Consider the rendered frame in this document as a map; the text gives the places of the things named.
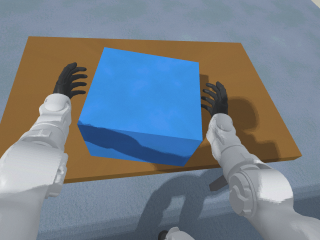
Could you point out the carton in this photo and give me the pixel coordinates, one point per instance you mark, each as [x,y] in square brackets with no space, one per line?
[143,107]

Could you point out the robot left hand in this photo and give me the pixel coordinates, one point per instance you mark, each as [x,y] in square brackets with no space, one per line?
[65,83]

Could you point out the right robot foot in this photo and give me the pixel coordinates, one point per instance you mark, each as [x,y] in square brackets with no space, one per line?
[162,235]

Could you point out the robot right hand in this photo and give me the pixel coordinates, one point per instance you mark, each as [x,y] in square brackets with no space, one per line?
[220,102]

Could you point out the robot right upper arm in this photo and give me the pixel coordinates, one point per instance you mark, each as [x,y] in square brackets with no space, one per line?
[265,199]

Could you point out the robot left upper arm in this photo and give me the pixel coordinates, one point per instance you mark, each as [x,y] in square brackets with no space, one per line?
[32,173]

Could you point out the right robot forearm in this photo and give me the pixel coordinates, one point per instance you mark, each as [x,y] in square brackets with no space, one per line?
[227,149]

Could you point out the table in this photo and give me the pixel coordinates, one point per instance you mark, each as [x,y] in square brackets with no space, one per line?
[258,124]

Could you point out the left robot forearm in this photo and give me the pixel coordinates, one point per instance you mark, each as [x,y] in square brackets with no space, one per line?
[51,128]

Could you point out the right robot shin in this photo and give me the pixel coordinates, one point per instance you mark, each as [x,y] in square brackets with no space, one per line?
[172,230]

